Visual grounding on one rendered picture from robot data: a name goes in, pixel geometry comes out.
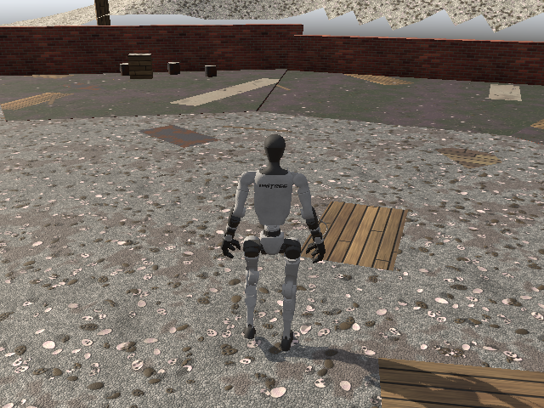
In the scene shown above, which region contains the robot left forearm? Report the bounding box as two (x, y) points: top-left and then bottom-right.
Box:
(224, 204), (241, 241)

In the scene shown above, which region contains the right robot upper arm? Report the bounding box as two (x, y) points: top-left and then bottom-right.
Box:
(292, 172), (314, 219)

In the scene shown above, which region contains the robot left shin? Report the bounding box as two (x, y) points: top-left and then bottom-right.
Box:
(245, 270), (257, 328)

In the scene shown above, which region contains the right robot hand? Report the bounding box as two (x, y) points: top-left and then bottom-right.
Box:
(306, 241), (326, 264)

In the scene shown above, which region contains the left robot upper arm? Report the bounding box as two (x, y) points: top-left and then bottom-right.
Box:
(232, 171), (256, 218)

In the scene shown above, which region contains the robot right forearm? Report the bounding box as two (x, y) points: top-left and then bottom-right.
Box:
(306, 207), (324, 244)

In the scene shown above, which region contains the left robot hand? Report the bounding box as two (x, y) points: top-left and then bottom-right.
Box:
(221, 238), (241, 258)

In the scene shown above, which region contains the robot right foot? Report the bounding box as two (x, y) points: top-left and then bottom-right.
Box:
(280, 330), (293, 351)

